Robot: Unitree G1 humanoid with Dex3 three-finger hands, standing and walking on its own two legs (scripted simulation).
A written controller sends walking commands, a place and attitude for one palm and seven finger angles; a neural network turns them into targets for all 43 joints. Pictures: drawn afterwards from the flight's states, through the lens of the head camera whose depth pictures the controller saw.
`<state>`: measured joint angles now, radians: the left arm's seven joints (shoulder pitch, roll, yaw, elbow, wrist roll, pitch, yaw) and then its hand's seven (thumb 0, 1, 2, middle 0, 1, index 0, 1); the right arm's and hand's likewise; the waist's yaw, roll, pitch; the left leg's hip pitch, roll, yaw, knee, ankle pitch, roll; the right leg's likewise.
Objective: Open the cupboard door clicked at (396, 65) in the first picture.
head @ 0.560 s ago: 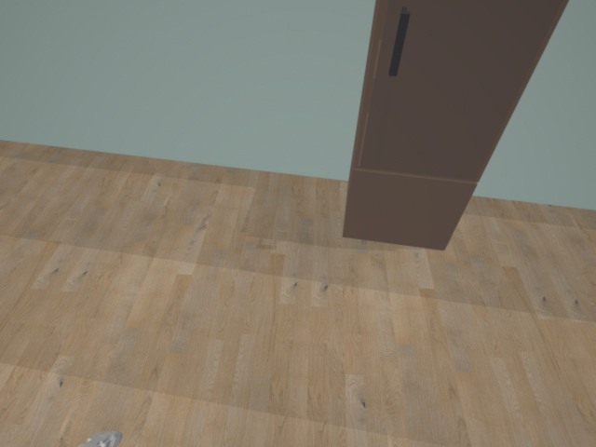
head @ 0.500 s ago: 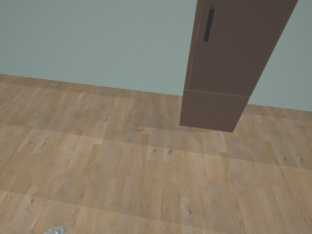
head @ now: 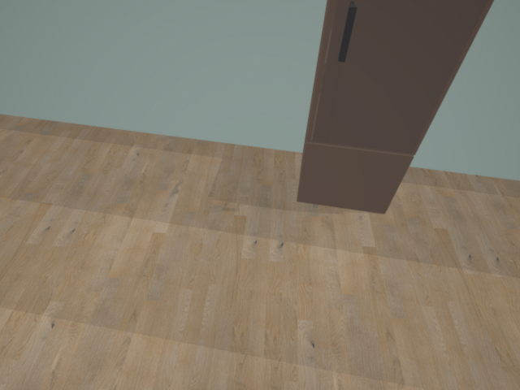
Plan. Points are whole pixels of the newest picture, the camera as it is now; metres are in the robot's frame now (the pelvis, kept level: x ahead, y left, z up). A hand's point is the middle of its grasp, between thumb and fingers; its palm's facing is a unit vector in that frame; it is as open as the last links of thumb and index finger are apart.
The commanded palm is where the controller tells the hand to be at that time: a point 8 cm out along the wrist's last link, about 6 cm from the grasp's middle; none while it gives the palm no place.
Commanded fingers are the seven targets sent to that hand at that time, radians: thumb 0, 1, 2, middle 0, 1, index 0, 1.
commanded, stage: stand and wait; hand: left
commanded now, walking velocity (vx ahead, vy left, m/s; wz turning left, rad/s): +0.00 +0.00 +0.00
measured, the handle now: (346, 32) +1.08 -0.20 +0.10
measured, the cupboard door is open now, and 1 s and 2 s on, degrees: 0 0 0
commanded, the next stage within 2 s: look at it before walking up in 0.26 s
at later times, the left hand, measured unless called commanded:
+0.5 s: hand out of the picture +0.08 +0.24 -0.15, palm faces -0.03 -0.94 -0.33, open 7.4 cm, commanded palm none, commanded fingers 0.00 0.90 0.90 -0.20 -0.30 -0.20 -0.30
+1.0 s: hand out of the picture +0.08 +0.24 -0.15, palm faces -0.02 -0.94 -0.33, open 7.4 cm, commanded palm none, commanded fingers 0.00 0.90 0.90 -0.20 -0.30 -0.20 -0.30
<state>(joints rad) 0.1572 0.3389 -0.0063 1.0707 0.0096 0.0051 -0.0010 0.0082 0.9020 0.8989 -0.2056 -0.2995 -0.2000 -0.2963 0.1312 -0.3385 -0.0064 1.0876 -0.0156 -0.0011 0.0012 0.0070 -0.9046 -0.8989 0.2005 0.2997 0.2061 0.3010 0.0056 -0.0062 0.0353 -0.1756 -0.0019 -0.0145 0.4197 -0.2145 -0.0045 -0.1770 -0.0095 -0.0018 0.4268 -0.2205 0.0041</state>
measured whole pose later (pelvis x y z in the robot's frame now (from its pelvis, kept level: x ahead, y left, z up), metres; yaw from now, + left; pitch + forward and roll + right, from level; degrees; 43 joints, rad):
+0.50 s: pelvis +0.00 +0.00 +0.00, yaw +0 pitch -2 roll +0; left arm 0.13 0.34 -0.01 1.08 0.01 0.00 0.00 0.01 0.90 0.90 -0.21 -0.30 -0.20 -0.30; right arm 0.11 -0.33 0.00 1.11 -0.01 -0.01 0.00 0.01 -0.90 -0.90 0.20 0.30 0.21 0.30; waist 0.00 0.00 0.03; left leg -0.15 0.00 -0.01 0.38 -0.20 -0.01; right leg -0.16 -0.01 0.00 0.39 -0.21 0.00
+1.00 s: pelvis +0.01 +0.00 +0.00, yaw +0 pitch -2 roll +0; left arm 0.14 0.34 -0.01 1.09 0.01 0.00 0.00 0.01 0.90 0.90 -0.21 -0.30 -0.20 -0.30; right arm 0.11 -0.34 0.00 1.12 -0.01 -0.01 0.00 0.01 -0.90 -0.90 0.20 0.30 0.21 0.30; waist 0.01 0.00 0.03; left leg -0.13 0.01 -0.01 0.36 -0.19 -0.01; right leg -0.14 0.00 0.00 0.37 -0.20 0.00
